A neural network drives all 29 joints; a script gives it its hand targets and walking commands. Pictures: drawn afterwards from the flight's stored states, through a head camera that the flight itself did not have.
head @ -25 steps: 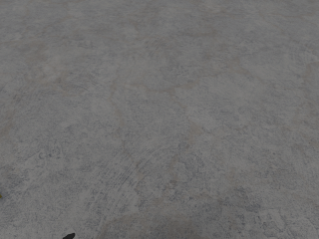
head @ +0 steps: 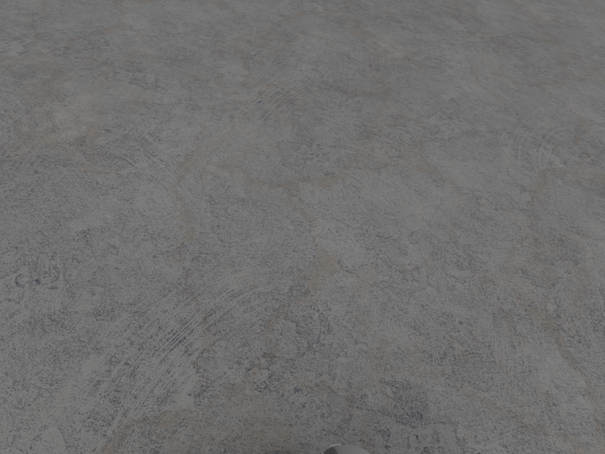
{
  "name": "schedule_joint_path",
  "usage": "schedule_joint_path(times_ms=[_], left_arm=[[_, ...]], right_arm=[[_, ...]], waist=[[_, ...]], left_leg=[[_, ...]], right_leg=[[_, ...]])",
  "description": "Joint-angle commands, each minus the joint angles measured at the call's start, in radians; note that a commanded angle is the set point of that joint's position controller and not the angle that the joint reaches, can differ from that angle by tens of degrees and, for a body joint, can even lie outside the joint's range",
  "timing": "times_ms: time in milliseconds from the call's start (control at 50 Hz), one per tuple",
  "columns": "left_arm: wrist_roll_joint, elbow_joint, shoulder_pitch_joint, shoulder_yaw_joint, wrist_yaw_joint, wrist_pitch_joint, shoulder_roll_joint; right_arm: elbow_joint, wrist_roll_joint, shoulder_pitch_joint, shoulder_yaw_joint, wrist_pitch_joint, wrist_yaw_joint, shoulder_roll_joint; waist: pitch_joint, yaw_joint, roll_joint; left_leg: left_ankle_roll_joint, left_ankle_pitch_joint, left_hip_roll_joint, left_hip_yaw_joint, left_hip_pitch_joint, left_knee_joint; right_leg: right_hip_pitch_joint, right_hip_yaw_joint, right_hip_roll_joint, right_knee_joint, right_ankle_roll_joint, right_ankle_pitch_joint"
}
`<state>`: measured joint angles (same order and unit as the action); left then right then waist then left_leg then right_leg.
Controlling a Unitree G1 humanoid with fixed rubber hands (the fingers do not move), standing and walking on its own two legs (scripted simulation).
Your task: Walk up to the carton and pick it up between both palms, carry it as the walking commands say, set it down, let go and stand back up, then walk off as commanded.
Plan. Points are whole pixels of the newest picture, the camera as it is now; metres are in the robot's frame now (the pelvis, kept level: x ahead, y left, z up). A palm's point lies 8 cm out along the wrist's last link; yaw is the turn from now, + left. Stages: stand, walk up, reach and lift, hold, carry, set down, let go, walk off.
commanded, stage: stand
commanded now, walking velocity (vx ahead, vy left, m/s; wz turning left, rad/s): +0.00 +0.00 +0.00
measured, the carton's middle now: out of the picture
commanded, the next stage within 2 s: none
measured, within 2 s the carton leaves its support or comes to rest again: neither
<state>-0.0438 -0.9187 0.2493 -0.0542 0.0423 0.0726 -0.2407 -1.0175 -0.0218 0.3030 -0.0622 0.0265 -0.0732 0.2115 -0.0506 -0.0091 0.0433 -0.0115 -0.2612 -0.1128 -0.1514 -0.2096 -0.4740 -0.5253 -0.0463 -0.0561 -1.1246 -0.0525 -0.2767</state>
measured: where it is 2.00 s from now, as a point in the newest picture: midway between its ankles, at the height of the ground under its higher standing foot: outside the picture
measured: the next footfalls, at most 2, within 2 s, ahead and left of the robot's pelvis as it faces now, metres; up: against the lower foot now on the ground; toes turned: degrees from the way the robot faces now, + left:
right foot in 0.20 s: +0.05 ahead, -0.23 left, +0.00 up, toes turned -5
left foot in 0.52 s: +0.03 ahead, +0.00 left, +0.00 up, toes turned +4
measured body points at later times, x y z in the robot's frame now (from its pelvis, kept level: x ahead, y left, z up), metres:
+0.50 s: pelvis +0.00 -0.12 -0.01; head +0.02 -0.13 +0.44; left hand +0.06 +0.11 -0.15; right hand +0.04 -0.36 -0.16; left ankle -0.02 +0.00 -0.74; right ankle +0.01 -0.23 -0.75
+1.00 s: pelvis +0.00 -0.12 +0.00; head +0.01 -0.12 +0.45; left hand -0.01 +0.10 -0.16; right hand -0.01 -0.33 -0.16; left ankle -0.01 -0.01 -0.74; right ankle +0.01 -0.23 -0.74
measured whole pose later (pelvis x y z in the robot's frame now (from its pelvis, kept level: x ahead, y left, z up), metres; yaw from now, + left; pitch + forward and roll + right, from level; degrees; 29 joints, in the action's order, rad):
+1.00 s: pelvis +0.00 -0.12 +0.00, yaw -1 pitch -1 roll +0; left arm -0.01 -1.14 0.30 0.00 -0.03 -0.01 -0.15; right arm -1.15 -0.01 0.29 -0.01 -0.01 -0.03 0.13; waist -0.03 0.01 0.00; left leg 0.00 -0.23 -0.02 -0.08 -0.12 -0.37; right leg -0.17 0.07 0.01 -0.38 0.01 -0.19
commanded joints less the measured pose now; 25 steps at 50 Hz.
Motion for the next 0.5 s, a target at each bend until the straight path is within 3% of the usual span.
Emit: schedule_joint_path(times_ms=[0, 40, 80, 100, 140, 160, 180, 200, 220, 240, 280, 320, 360, 420, 460, 480], left_arm=[[0.019, 0.031, 0.026, -0.012, -0.004, -0.006, -0.029], [0.025, 0.049, -0.034, 0.006, -0.009, -0.001, 0.002], [0.022, 0.066, -0.077, 0.008, -0.013, -0.002, -0.014], [0.022, 0.066, -0.069, 0.003, -0.019, -0.005, -0.028], [0.022, 0.024, 0.035, -0.011, -0.035, -0.019, -0.047], [0.014, -0.005, 0.103, -0.021, -0.045, -0.036, -0.079], [0.013, -0.015, 0.161, -0.028, -0.048, -0.058, -0.132], [0.02, -0.02, 0.146, -0.039, -0.057, -0.066, -0.238], [0.012, -0.028, 0.14, -0.028, -0.064, -0.069, -0.188], [0.007, -0.018, 0.063, -0.009, -0.066, -0.07, -0.128], [0.009, 0.005, -0.027, 0.01, -0.069, -0.073, -0.09], [0.018, -0.001, -0.027, 0.018, -0.071, -0.081, -0.077], [0.019, -0.023, -0.003, 0.02, -0.075, -0.087, -0.078], [0.023, -0.046, 0.008, 0.021, -0.081, -0.086, -0.077], [0.029, -0.056, -0.001, 0.021, -0.081, -0.082, -0.077], [0.038, -0.062, -0.002, 0.021, -0.08, -0.079, -0.075]], right_arm=[[0.061, -0.008, -0.052, -0.019, -0.035, 0.014, 0.123], [0.058, -0.016, -0.02, -0.03, -0.038, 0.024, 0.154], [0.045, -0.019, 0.029, -0.051, -0.027, 0.035, 0.197], [0.045, -0.02, 0.04, -0.058, -0.021, 0.042, 0.213], [0.058, -0.015, 0.004, -0.064, -0.015, 0.053, 0.229], [0.058, -0.019, 0.03, -0.055, -0.018, 0.06, 0.195], [0.067, -0.031, 0.066, -0.034, -0.019, 0.067, 0.111], [0.096, -0.012, 0.054, 0.003, -0.012, 0.062, -0.011], [0.094, 0.001, -0.011, -0.004, 0.005, 0.052, 0.051], [0.093, 0.01, -0.04, -0.01, 0.012, 0.055, 0.073], [0.054, 0.005, 0.009, -0.01, 0.013, 0.062, 0.08], [0.027, -0.003, 0.04, -0.008, 0.012, 0.063, 0.067], [0.026, -0.001, 0.016, -0.003, 0.013, 0.056, 0.049], [0.016, 0.009, -0.01, 0.004, 0.016, 0.046, 0.032], [-0.006, 0.014, 0.014, 0.009, 0.009, 0.04, 0.021], [-0.021, 0.013, 0.043, 0.015, 0.001, 0.037, 0.016]], waist=[[0.017, 0.004, -0.234], [0.004, -0.04, -0.3], [-0.003, -0.086, -0.348], [0.0, -0.091, -0.351], [0.022, -0.031, -0.282], [0.054, -0.007, -0.172], [0.106, 0.005, 0.029], [0.115, 0.006, 0.337], [0.103, 0.048, 0.244], [0.037, 0.015, 0.193], [0.039, -0.027, 0.188], [0.065, -0.029, 0.143], [0.059, -0.017, 0.12], [0.033, 0.0, 0.13], [0.033, -0.013, 0.098], [0.036, -0.031, 0.066]], left_leg=[[-0.09, 0.311, -0.173, 0.073, -0.002, 0.155], [-0.076, 0.195, -0.145, 0.049, -0.014, 0.158], [-0.085, 0.126, -0.152, 0.08, 0.002, 0.161], [-0.088, 0.164, -0.169, 0.101, 0.002, 0.152], [-0.053, 0.231, -0.176, 0.104, -0.043, 0.067], [-0.016, 0.2, -0.148, 0.081, -0.099, -0.018], [0.036, -0.092, -0.078, 0.031, -0.188, -0.185], [0.059, -0.365, 0.014, 0.041, -0.267, -0.296], [0.053, -0.365, -0.015, 0.137, -0.207, -0.373], [0.043, -0.324, -0.003, 0.138, -0.231, -0.426], [0.033, -0.216, -0.004, 0.131, -0.206, -0.453], [0.04, -0.193, 0.017, 0.117, -0.158, -0.433], [0.04, -0.205, 0.033, 0.115, -0.136, -0.343], [0.031, -0.191, 0.057, 0.109, -0.087, -0.172], [0.018, -0.049, 0.064, 0.11, -0.001, 0.009], [0.014, 0.114, 0.049, 0.118, 0.088, 0.15]], right_leg=[[0.015, 0.02, 0.043, 0.093, -0.055, 0.032], [0.092, 0.096, 0.072, 0.31, -0.066, 0.021], [0.14, 0.161, 0.063, 0.443, -0.066, -0.047], [0.175, 0.174, 0.06, 0.495, -0.061, -0.061], [0.337, 0.182, 0.06, 0.697, -0.031, 0.06], [0.47, 0.152, 0.084, 0.782, -0.031, 0.129], [0.57, -0.028, 0.271, 0.845, -0.027, 0.256], [0.48, -0.198, 0.44, 0.858, 0.099, 0.424], [0.366, -0.187, 0.428, 0.886, 0.161, 0.259], [0.328, -0.145, 0.381, 0.891, 0.163, 0.21], [0.335, -0.054, 0.303, 0.86, 0.141, 0.326], [0.342, -0.017, 0.29, 0.83, 0.156, 0.446], [0.352, -0.036, 0.302, 0.826, 0.18, 0.428], [0.357, -0.085, 0.312, 0.83, 0.2, 0.336], [0.343, -0.095, 0.308, 0.811, 0.185, 0.321], [0.311, -0.088, 0.297, 0.802, 0.155, 0.297]])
